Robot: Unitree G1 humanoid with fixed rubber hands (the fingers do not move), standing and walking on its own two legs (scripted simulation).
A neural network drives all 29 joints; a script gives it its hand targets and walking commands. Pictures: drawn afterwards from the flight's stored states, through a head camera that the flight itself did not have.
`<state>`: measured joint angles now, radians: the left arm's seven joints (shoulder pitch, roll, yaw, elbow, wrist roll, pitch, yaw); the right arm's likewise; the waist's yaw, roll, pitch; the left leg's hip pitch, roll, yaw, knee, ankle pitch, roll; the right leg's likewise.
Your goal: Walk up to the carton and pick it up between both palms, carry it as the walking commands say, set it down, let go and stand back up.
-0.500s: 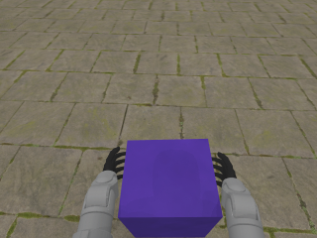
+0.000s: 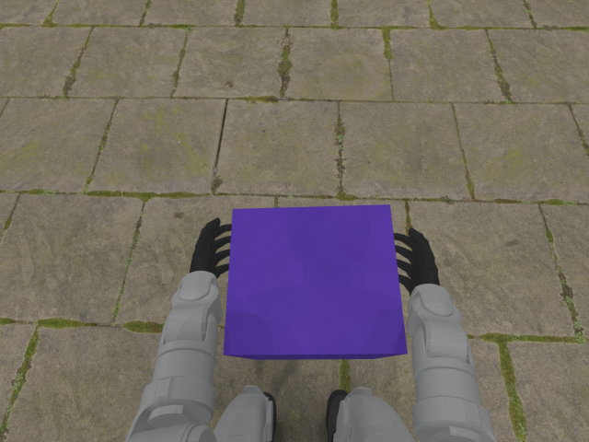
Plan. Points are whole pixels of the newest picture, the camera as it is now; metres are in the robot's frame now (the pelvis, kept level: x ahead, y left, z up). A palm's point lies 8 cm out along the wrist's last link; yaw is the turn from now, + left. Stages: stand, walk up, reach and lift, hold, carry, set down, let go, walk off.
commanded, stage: set down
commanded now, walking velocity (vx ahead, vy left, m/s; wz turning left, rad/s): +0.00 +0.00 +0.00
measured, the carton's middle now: (312, 294) +0.33 -0.01 -0.13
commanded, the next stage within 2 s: none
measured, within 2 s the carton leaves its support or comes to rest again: neither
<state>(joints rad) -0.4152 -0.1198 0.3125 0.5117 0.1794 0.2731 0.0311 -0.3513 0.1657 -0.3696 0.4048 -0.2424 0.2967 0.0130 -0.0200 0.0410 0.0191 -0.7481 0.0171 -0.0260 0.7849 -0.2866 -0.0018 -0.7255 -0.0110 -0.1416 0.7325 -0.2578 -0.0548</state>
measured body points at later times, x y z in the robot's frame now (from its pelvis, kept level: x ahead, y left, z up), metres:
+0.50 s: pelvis -0.02 -0.01 -0.07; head +0.16 -0.03 +0.34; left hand +0.38 +0.13 -0.14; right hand +0.36 -0.18 -0.14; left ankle +0.05 +0.12 -0.70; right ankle +0.06 -0.09 -0.70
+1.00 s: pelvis -0.04 +0.00 -0.16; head +0.19 -0.02 +0.23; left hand +0.41 +0.12 -0.23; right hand +0.39 -0.19 -0.22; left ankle +0.05 +0.12 -0.70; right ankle +0.06 -0.09 -0.70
